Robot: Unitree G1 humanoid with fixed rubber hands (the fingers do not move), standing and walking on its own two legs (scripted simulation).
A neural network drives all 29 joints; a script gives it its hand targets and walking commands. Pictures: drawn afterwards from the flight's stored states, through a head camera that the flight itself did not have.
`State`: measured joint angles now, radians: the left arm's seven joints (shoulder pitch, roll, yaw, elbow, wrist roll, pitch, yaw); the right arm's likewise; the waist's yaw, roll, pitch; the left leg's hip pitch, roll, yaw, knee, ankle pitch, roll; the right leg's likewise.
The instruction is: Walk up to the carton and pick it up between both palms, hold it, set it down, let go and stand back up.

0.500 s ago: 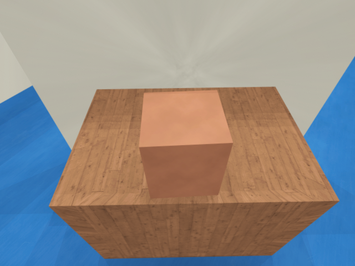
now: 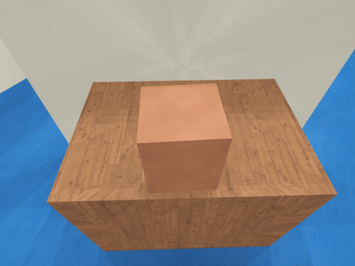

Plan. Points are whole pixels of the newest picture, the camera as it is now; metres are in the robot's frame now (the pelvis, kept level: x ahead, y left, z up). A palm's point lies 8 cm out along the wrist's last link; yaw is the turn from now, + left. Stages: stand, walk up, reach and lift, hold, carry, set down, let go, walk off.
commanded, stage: stand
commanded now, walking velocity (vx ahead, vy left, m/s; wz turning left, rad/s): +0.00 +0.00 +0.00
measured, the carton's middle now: (181, 140) +0.44 +0.01 -0.01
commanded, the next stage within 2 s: none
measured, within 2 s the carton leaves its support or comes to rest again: neither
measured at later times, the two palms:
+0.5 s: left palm out of the picture +0.07 +0.29 -0.12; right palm out of the picture +0.07 -0.29 -0.12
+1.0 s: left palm out of the picture +0.09 +0.27 -0.12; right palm out of the picture +0.08 -0.30 -0.12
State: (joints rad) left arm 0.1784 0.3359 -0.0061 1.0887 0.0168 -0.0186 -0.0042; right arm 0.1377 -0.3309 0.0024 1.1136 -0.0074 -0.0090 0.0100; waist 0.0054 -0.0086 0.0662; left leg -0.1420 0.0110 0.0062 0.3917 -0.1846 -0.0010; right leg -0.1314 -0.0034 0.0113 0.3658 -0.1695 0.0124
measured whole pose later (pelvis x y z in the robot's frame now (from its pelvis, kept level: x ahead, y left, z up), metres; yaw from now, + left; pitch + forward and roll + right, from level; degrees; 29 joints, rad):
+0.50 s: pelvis +0.01 +0.00 +0.00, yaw +0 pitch -3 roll +0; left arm 0.15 0.34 0.00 1.10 0.02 -0.02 0.00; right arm 0.12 -0.33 0.00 1.13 -0.01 -0.01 0.01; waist 0.00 0.00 0.07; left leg -0.12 0.01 0.00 0.37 -0.19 -0.01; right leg -0.11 0.00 0.01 0.35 -0.18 0.01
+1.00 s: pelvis +0.02 -0.01 +0.00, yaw +0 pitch -3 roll +0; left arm 0.13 0.33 0.00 1.11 0.01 -0.02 0.00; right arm 0.11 -0.32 -0.01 1.14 -0.01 0.00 0.00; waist -0.01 0.00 0.06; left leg -0.11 0.03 -0.01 0.35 -0.19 -0.03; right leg -0.10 0.02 0.00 0.33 -0.18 -0.01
